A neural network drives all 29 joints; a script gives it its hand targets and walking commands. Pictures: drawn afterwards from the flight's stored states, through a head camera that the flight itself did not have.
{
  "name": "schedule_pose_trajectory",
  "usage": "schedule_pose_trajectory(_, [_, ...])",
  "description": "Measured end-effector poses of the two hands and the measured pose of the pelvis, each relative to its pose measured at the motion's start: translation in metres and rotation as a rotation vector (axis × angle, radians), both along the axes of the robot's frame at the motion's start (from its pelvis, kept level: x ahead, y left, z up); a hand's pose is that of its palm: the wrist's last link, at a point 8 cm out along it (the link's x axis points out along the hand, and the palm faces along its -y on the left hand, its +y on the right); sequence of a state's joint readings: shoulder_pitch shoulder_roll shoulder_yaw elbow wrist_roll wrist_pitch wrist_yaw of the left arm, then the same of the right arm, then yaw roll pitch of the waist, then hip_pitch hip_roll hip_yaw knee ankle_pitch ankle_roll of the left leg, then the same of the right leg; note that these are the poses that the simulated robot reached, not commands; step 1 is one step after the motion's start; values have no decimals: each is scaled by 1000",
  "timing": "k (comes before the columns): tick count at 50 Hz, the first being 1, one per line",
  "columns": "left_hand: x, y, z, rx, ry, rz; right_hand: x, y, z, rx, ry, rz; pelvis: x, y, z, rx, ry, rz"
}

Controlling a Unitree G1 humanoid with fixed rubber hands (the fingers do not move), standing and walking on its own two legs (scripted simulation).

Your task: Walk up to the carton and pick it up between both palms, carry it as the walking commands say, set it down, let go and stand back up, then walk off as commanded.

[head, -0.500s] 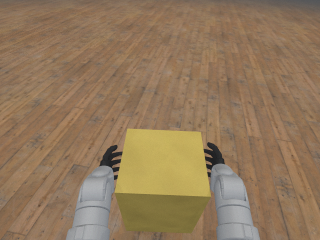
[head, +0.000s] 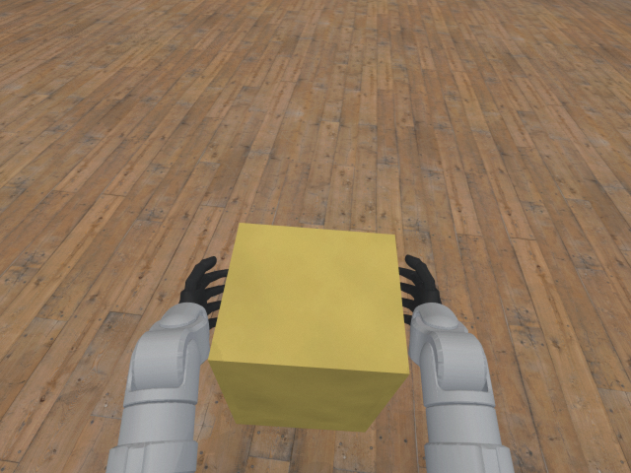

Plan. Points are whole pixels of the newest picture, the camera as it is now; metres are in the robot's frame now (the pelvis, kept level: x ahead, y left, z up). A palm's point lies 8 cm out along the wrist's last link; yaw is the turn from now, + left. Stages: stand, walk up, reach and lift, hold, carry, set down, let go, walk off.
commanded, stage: carry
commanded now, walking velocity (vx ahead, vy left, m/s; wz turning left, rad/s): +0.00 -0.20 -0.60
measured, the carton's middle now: (308, 337) +0.31 +0.03 +0.00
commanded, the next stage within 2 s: none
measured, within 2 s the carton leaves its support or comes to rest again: neither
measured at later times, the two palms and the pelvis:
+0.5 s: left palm (388, 340) +0.28 -0.07 +0.05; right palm out of the picture +0.18 -0.34 +0.07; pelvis -0.04 -0.11 +0.00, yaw -20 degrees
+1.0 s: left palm out of the picture +0.17 -0.32 +0.06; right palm out of the picture -0.02 -0.53 +0.06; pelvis -0.13 -0.24 +0.00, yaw -34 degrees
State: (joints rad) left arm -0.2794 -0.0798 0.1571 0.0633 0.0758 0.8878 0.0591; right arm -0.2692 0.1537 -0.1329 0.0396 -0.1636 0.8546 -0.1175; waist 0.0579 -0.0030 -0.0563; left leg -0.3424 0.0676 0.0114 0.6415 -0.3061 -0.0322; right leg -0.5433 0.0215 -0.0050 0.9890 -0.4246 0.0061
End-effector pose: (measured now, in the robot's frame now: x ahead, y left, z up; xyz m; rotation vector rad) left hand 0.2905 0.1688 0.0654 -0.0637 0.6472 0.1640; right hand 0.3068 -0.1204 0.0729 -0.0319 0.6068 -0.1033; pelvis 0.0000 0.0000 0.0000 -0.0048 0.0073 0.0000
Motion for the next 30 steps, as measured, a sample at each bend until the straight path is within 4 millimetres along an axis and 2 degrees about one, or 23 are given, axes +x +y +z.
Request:
schedule_pose_trajectory(4, [10, -45, 2, -31, 15, -58, -12, -45, 6, 4, 12, -88, 0, -23, -5, -9, 29, -77])
schedule_pose_trajectory(7, [15, -90, -3, -26, 42, -107, -23, -89, -2, 34, 37, -163, 1, -46, -13, -15, 43, -134])
schedule_pose_trajectory(12, [15, -166, -17, -4, 136, -228, -63, -159, -25, 92, 123, -321, -6, -74, -14, 4, 61, -180])
schedule_pose_trajectory(16, [11, -208, -17, 8, 144, -329, -93, -194, -23, 108, 125, -423, -17, -86, -11, 4, 77, -228])
schedule_pose_trajectory(20, [4, -232, -13, -2, 116, -382, -112, -214, -12, 92, 94, -471, -26, -95, -9, -1, 92, -285])
schedule_pose_trajectory(25, [-14, -243, -14, -37, 130, -397, -130, -224, 1, 40, 109, -473, -36, -108, -3, 8, 84, -353])
schedule_pose_trajectory(30, [-27, -258, 9, -15, 126, -400, -147, -239, 15, 55, 110, -470, -46, -123, 11, -37, 79, -426])
